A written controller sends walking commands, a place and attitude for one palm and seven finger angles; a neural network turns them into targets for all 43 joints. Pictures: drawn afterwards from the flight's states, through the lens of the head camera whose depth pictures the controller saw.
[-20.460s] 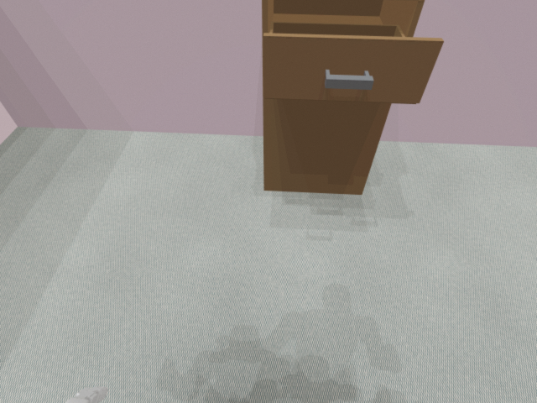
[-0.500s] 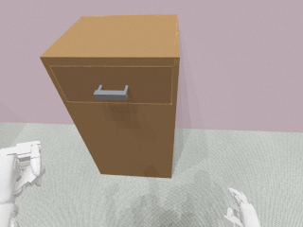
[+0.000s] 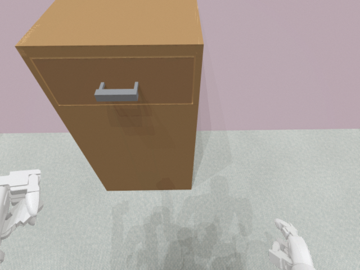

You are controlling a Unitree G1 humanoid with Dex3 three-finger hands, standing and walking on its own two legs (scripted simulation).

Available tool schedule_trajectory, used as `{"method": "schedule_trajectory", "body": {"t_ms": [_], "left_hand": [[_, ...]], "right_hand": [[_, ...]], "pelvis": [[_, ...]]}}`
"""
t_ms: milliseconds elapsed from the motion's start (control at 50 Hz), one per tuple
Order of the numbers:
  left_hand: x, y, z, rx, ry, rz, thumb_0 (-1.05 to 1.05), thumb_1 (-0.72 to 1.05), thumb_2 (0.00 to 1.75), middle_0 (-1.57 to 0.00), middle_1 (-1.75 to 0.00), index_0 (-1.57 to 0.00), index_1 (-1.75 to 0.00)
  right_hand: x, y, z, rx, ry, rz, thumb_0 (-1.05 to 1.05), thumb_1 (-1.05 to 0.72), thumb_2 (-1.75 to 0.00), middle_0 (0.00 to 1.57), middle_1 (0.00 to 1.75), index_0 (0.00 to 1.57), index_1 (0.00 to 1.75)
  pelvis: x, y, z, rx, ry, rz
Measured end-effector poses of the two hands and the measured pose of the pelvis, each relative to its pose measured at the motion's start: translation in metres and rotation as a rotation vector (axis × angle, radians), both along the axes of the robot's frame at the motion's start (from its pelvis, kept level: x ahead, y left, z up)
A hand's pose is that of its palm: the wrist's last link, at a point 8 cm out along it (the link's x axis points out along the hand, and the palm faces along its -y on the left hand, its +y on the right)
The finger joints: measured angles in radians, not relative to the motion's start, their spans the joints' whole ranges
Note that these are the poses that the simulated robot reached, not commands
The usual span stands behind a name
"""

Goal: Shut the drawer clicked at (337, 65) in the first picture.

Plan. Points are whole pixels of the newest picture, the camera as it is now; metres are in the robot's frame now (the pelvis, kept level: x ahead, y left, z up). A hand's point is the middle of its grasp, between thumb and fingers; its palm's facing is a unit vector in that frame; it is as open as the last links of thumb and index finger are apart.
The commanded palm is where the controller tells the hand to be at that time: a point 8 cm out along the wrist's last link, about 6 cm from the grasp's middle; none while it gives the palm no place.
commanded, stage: step back with the hand held close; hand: left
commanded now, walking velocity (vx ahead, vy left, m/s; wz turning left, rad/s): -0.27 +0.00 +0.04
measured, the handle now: (118, 90) +0.60 +0.23 +0.03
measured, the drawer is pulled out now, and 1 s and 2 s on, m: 0.00 0.00 0.00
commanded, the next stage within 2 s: stop stepping back and stand still in 0.84 s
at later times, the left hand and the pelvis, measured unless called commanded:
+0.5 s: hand out of the picture +0.11 +0.24 +0.16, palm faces +0.38 -0.81 -0.45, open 3.3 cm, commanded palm +0.04 +0.29 +0.17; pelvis -0.08 +0.01 -0.01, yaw +1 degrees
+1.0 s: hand out of the picture +0.02 +0.26 +0.16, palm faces +0.34 -0.80 -0.49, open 3.3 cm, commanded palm -0.06 +0.29 +0.17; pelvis -0.18 +0.01 -0.01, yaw +2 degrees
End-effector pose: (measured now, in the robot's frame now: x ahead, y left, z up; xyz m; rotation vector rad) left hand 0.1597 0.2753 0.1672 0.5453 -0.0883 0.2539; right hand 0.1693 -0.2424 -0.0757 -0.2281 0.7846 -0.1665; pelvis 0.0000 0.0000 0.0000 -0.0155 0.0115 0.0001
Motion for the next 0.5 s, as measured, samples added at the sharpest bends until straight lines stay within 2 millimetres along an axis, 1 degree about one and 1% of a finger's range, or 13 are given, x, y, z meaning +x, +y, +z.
{"method": "schedule_trajectory", "body": {"t_ms": [100,200,360,440,500], "left_hand": [[-0.018,0.007,0.006,0.033,-0.035,-0.005,0.02,0.88,0.90,-1.40,-1.60,-1.40,-1.60],[-0.040,0.011,0.008,0.055,-0.075,0.010,0.02,0.88,0.90,-1.40,-1.60,-1.40,-1.60],[-0.077,0.009,0.006,0.056,-0.124,0.041,0.02,0.88,0.90,-1.41,-1.60,-1.41,-1.60],[-0.090,0.006,0.008,0.031,-0.171,0.037,0.02,0.88,0.90,-1.41,-1.60,-1.41,-1.60],[-0.094,0.007,0.008,0.017,-0.208,0.019,0.02,0.88,0.90,-1.41,-1.60,-1.41,-1.60]], "right_hand": [[-0.021,0.005,-0.002,-0.005,0.006,-0.003,0.01,-0.91,-0.90,0.20,0.30,0.20,0.30],[-0.037,0.012,-0.005,0.003,-0.019,0.011,0.01,-0.91,-0.90,0.20,0.30,0.20,0.30],[-0.059,0.018,-0.010,0.007,-0.057,0.049,0.01,-0.91,-0.90,0.20,0.30,0.20,0.30],[-0.072,0.016,-0.009,-0.011,-0.054,0.055,0.01,-0.91,-0.90,0.20,0.30,0.20,0.30],[-0.083,0.014,-0.008,-0.030,-0.052,0.038,0.01,-0.91,-0.90,0.20,0.30,0.20,0.30]], "pelvis": [[-0.017,0.004,-0.002,-0.003,0.000,0.004],[-0.036,0.006,-0.006,-0.008,-0.005,0.014],[-0.063,0.003,-0.013,-0.023,-0.015,0.028],[-0.074,0.003,-0.014,-0.028,-0.019,0.024],[-0.081,0.006,-0.015,-0.034,-0.026,0.017]]}}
